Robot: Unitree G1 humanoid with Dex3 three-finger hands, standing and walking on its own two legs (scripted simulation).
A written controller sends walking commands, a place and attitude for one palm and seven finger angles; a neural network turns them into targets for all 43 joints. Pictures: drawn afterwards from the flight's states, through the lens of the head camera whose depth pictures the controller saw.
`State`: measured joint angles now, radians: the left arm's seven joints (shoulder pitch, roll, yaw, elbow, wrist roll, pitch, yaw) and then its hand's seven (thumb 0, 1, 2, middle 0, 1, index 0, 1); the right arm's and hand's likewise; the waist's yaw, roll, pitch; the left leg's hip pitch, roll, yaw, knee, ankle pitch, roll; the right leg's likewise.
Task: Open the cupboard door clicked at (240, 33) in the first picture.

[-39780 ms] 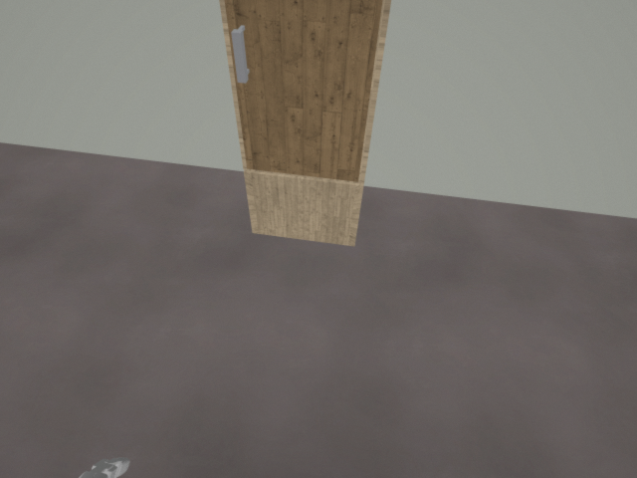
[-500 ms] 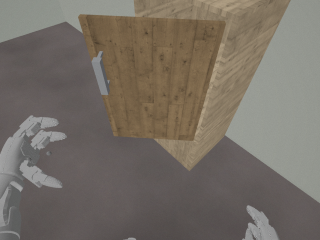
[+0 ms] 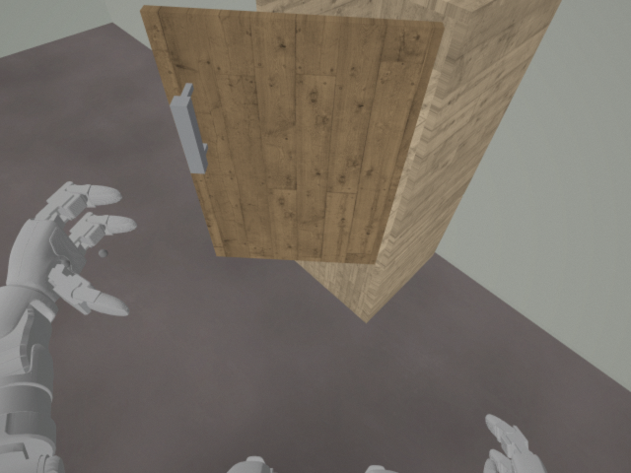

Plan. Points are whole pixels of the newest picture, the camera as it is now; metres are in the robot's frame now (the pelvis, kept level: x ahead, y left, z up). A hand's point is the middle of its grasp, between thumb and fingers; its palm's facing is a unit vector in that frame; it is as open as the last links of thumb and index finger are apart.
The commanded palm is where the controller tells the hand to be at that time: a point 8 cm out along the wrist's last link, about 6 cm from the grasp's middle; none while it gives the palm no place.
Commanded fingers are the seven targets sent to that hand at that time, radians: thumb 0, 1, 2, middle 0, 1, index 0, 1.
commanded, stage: move the hooked fingers beside the handle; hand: left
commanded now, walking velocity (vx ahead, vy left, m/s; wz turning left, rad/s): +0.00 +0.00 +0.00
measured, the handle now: (193, 129) +0.61 +0.22 +0.06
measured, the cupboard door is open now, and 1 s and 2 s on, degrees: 43 43 43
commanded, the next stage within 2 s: none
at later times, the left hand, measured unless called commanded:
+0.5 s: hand (125, 205) +0.43 +0.27 +0.08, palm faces -0.01 -1.00 +0.00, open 13.9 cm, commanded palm +0.41 +0.32 +0.08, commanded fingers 0.00 -0.50 0.30 -0.30 -1.20 -0.30 -1.20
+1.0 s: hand (131, 166) +0.50 +0.29 +0.08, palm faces -0.01 -1.00 +0.01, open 13.9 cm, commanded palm +0.50 +0.33 +0.07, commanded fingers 0.00 -0.50 0.30 -0.30 -1.20 -0.30 -1.20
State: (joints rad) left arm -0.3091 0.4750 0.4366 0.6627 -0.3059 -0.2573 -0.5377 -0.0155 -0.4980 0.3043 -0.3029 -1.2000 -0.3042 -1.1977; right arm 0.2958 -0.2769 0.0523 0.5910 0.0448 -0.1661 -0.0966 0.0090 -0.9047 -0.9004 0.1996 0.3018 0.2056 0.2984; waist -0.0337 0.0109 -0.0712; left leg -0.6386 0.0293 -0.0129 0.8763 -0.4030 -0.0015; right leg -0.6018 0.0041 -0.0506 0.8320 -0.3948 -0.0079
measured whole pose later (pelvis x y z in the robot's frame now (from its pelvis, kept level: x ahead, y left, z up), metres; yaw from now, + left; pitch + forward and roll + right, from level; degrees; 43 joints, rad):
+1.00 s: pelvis +0.00 +0.01 -0.02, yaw -2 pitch +20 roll -4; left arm -0.94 0.80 0.54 1.27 -0.11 -0.31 -0.52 -0.02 -0.50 0.30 -0.30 -1.20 -0.30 -1.20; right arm 0.40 -0.30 0.06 0.61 0.02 0.04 -0.06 0.00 -0.91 -0.90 0.20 0.30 0.21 0.30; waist -0.18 0.00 -0.07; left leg -0.92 0.06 -0.01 1.01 -0.44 0.02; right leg -0.87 0.03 -0.04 0.92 -0.40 0.01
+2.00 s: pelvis +0.01 +0.02 -0.03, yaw -3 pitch +24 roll -6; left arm -1.04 0.84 0.54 1.28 -0.06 -0.30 -0.47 -0.02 -0.50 0.30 -0.30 -1.20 -0.30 -1.20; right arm 0.39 -0.28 0.08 0.57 -0.01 0.10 -0.03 0.00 -0.91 -0.90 0.20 0.30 0.21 0.30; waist -0.22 0.01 -0.07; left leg -1.00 0.06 -0.03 1.05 -0.47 0.02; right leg -0.92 0.04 -0.06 0.92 -0.41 0.01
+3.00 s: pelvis +0.01 +0.03 -0.03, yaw -3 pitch +24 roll -6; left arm -1.03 0.77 0.51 1.25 -0.06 -0.30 -0.41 -0.02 -0.50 0.30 -0.30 -1.20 -0.30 -1.20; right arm 0.42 -0.27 0.08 0.58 -0.02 0.09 -0.01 0.00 -0.91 -0.90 0.20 0.30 0.21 0.30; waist -0.23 0.02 -0.08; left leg -1.00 0.06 -0.03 1.06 -0.48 0.03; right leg -0.93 0.04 -0.05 0.92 -0.41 0.02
